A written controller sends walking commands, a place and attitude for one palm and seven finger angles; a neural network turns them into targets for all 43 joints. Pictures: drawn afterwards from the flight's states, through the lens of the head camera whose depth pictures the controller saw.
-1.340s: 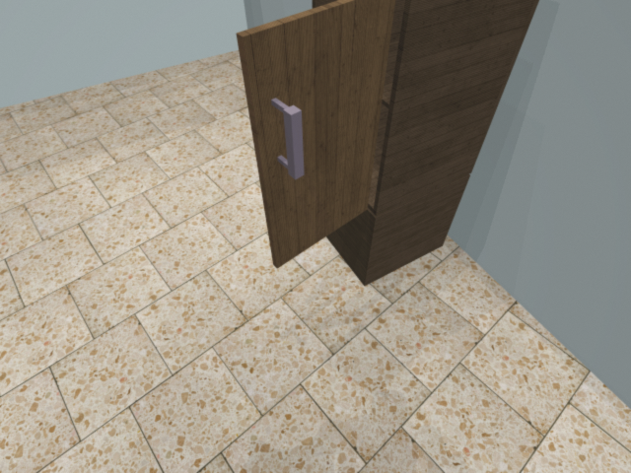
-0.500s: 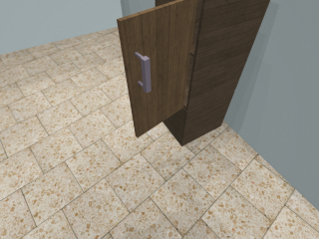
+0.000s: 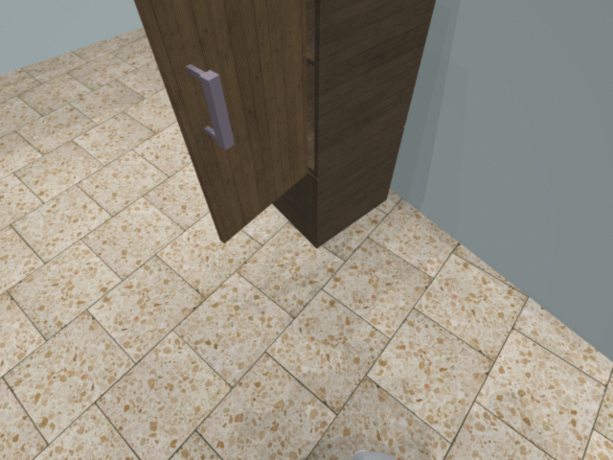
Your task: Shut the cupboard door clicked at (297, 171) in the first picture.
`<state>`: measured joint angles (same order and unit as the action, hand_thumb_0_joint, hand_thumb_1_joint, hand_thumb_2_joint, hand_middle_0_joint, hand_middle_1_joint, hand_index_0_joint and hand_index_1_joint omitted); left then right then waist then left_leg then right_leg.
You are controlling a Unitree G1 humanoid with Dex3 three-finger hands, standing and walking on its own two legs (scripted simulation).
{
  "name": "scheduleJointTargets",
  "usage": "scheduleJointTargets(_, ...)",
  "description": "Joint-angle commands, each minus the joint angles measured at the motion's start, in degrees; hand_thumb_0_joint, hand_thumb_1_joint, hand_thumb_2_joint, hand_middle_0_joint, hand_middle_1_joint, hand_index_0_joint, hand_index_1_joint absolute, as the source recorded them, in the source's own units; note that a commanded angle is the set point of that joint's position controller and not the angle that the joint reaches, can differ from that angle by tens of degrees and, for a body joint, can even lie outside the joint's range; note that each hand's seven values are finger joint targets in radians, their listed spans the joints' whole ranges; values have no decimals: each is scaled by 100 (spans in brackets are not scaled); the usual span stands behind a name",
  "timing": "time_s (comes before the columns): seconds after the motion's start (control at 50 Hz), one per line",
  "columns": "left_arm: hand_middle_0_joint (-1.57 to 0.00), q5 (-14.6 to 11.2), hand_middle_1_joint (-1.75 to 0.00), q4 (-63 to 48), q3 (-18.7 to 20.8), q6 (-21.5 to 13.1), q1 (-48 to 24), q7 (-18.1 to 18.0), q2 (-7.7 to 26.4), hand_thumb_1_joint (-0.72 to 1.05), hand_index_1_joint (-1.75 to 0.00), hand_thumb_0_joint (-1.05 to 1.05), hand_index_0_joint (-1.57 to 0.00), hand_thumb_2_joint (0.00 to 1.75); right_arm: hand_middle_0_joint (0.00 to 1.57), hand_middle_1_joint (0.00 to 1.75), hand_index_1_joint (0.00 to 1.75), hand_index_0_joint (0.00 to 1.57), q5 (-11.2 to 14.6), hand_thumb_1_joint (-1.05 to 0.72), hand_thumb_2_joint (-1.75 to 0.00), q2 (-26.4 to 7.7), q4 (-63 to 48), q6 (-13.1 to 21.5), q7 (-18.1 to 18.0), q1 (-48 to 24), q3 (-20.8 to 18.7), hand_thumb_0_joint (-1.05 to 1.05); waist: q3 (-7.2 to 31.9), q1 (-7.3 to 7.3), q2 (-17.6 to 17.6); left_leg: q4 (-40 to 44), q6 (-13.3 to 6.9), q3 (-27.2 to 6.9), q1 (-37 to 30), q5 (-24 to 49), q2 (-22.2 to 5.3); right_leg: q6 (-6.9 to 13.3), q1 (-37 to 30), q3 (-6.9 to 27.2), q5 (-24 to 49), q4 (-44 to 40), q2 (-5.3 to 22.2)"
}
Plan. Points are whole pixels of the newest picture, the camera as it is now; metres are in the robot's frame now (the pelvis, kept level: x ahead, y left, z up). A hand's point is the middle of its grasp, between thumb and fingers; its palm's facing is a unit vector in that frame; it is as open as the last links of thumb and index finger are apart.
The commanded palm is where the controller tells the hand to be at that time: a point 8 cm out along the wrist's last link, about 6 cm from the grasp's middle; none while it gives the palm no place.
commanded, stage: walk around to get in front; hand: left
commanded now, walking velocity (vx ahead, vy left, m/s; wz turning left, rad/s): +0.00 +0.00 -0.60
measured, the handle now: (210, 108) +0.64 +0.21 +0.07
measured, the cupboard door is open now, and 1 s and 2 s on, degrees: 100 100 100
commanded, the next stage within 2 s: none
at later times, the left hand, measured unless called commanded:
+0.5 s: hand out of the picture +0.11 +0.20 -0.17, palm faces -0.21 -0.95 -0.24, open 7.4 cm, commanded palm none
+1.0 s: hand (247, 420) +0.19 +0.11 -0.17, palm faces -0.57 -0.80 -0.19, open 7.4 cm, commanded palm none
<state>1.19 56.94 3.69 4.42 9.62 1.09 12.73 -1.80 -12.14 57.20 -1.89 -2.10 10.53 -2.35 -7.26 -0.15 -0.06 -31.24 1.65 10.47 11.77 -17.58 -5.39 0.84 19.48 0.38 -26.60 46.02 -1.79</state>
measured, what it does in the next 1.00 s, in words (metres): steps on the spot, turning right: left foot, then right foot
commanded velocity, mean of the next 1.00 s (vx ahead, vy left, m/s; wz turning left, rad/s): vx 0.00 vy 0.00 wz -0.60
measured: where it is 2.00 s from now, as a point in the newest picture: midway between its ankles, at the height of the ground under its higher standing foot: outside the picture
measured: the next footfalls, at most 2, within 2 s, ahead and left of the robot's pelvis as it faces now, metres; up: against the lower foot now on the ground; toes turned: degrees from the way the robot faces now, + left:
left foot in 0.44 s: +0.05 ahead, +0.15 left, +0.00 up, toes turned -16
right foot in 0.68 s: -0.01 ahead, -0.16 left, +0.00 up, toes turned -25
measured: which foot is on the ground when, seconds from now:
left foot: down 0.00-0.04, up 0.06-0.42, down 0.44-0.68, up 0.70-0.88, down 0.90-1.00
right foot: down 0.00-0.44, up 0.46-0.66, down 0.68-0.90, up 0.92-1.00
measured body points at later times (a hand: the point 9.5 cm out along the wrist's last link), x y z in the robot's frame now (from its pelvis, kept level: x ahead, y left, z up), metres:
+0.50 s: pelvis -0.01 +0.01 +0.00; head +0.05 +0.01 +0.45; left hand +0.12 +0.25 -0.15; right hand +0.05 -0.27 -0.12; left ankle +0.01 +0.16 -0.73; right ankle -0.02 -0.10 -0.70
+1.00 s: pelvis -0.01 +0.00 +0.00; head +0.05 +0.00 +0.44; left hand +0.22 +0.16 -0.16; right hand -0.12 -0.25 -0.12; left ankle +0.07 +0.10 -0.73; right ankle -0.08 -0.11 -0.68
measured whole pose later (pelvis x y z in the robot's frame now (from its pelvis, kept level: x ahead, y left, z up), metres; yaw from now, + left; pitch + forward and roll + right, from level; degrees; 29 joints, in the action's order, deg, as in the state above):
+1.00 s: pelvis -0.01 +0.00 +0.00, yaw -35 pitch +1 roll -1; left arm 1.4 51.6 4.3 5.0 7.4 2.3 15.4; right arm -1.8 -13.8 51.0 -0.3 -1.9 13.6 -1.3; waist -5.6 1.2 -2.6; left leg -35.7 0.7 4.5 18.5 -17.8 -5.5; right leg -2.3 29.0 2.1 -27.7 58.1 -1.9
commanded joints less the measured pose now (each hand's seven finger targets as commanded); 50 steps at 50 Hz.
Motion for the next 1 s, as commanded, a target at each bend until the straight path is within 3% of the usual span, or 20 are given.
scheduleJointTargets(0.0,-20,36,-30,-345,305,-250,926,-3,838,90,-30,0,-20,90,20,30,30,20,43,-90,-90,-1175,-577,67,-64,-474,-327,0,696,-524,-156,-752,-298,-408,733,902,-833,78,-1164,331,1809,-1911,536)
scheduleJointTargets(0.02,-20,111,-30,-377,445,-338,1012,-121,1576,90,-30,0,-20,90,20,30,30,20,125,-90,-90,-642,-785,37,-8,-370,-272,0,693,-456,-2172,-2432,185,-19,1978,-1582,258,682,-1462,3024,3020,-3057,2162)
scheduleJointTargets(0.04,-20,3,-30,-415,450,-327,1111,-183,1664,90,-30,0,-20,90,20,30,30,20,118,-90,-90,-823,-851,-37,17,-470,-272,0,676,-591,-1476,-3337,139,-909,1885,-1973,248,1229,-1020,3274,2989,-3144,2456)
scheduleJointTargets(0.1,-20,28,-30,-600,361,-351,431,-290,1096,90,-30,0,-20,90,20,30,30,20,111,-90,-90,-603,-737,6,-6,-557,-252,0,729,-153,-768,-3717,170,-1320,2149,-1106,104,1256,-1093,2544,3626,-2500,1704)
scheduleJointTargets(0.16,-20,30,-30,-604,356,-362,526,-295,1058,90,-30,0,-20,90,20,30,30,20,135,-90,-90,-430,-697,-3,10,-489,-216,0,1176,-160,-695,-2902,227,-1111,1694,-887,250,1093,-1394,2135,4197,-2337,1369)
scheduleJointTargets(0.3,-20,61,-30,-662,415,-278,489,-235,1173,90,-30,0,-20,90,20,30,30,20,201,-90,-90,-452,-869,44,-21,-580,-225,0,1059,-170,-897,-1286,114,-1134,1059,-852,515,1013,-1166,2651,3644,-2415,1151)
scheduleJointTargets(0.36,-20,18,-30,-764,391,-244,143,-219,1093,90,-30,0,-20,90,20,30,30,20,220,-90,-90,-552,-736,117,-80,9,-227,0,1228,170,-795,374,37,-1135,-218,-36,482,597,-471,2581,3228,-2075,870)
scheduleJointTargets(0.38,-20,-37,-30,-846,334,-230,73,-195,883,90,-30,0,-20,90,20,30,30,20,183,-90,-90,-809,-673,175,-121,221,-258,0,1213,274,-180,1112,-137,-1569,-1157,166,-53,290,482,2194,2315,-1705,425)
scheduleJointTargets(0.4,-20,-101,-30,-989,258,-227,110,-106,537,90,-30,0,-20,90,20,30,30,20,67,-90,-90,-1402,-751,221,-147,222,-353,0,1083,256,1588,1715,-707,-3153,-1624,418,-1593,-109,1633,1116,243,-578,-375)
scheduleJointTargets(0.42,-20,-39,-30,-1157,279,-257,-199,-43,731,90,-30,0,-20,90,20,30,30,20,16,-90,-90,-1599,-853,191,-173,238,-367,0,784,303,1491,1783,-1345,-3627,-774,1143,-2517,-331,1629,385,-899,862,-193)
scheduleJointTargets(0.44,-20,8,-30,-1293,308,-288,-325,16,811,90,-30,0,-20,90,20,30,30,20,-22,-90,-90,-1561,-991,223,-160,81,-349,0,644,204,748,1572,-1623,-3585,-218,1637,-2551,-401,1549,420,-723,1599,132)
scheduleJointTargets(0.52,-20,-11,-30,-1096,248,-183,-174,133,612,90,-30,0,-20,90,20,30,30,20,-73,-90,-90,-1185,-1084,211,-120,-291,-265,0,915,-65,1419,735,-849,-1278,-329,3251,-1163,-422,857,-116,-256,1025,244)
scheduleJointTargets(0.62,-20,-22,-30,-915,285,-298,366,174,818,90,-30,0,-20,90,20,30,30,20,23,-90,-90,-1404,-1083,114,-15,-166,-364,0,971,-277,802,-570,-247,-770,559,2001,-890,-183,-1263,-578,1542,-1618,80)
scheduleJointTargets(0.66,-20,21,-30,-774,478,-378,1023,-13,1989,90,-30,0,-20,90,20,30,30,20,158,-90,-90,-760,-1480,79,42,-471,-213,0,1210,-613,-1826,-3199,282,-544,2265,-2294,219,1110,-1885,2942,4454,-2656,2574)
scheduleJointTargets(0.7,-20,57,-30,-966,451,-297,375,-107,1787,90,-30,0,-20,90,20,30,30,20,163,-90,-90,-865,-1377,50,41,-450,-215,0,991,-303,-1569,-3637,174,-1133,2184,-1787,12,1331,-908,2875,2334,-2631,1997)
scheduleJointTargets(0.84,-20,13,-30,-1075,282,-194,-424,-114,1324,90,-30,0,-20,90,20,30,30,20,163,-90,-90,-678,-791,119,30,718,-156,0,1045,397,-665,63,134,-713,-381,19,333,503,555,1829,1735,-1903,1021)
scheduleJointTargets(0.86,-20,-47,-30,-1208,199,-145,-444,-73,1003,90,-30,0,-20,90,20,30,30,20,100,-90,-90,-1121,-743,180,-16,934,-220,0,921,465,462,1114,-161,-1705,-761,-519,-447,163,1332,1336,614,-1220,387)
scheduleJointTargets(0.88,-20,-97,-30,-1336,137,-117,-402,-6,685,90,-30,0,-20,90,20,30,30,20,-27,-90,-90,-1713,-842,236,-41,943,-320,0,768,420,2062,2020,-833,-3592,-608,-753,-2118,-245,1894,228,-787,471,-263)
scheduleJointTargets(0.92,-20,48,-30,-1286,253,-182,-621,100,892,90,-30,0,-20,90,20,30,30,20,-68,-90,-90,-1660,-950,332,-52,629,-279,0,696,214,827,1811,-1243,-3362,274,398,-2110,-292,1425,278,-450,2026,106)
scheduleJointTargets(0.98,-20,-10,-30,-1100,177,-145,-471,174,625,90,-30,0,-20,90,20,30,30,20,-51,-90,-90,-1302,-960,303,-57,344,-164,0,704,29,1188,1175,-839,-1482,-66,2195,-1348,-405,1279,-95,-93,1770,330)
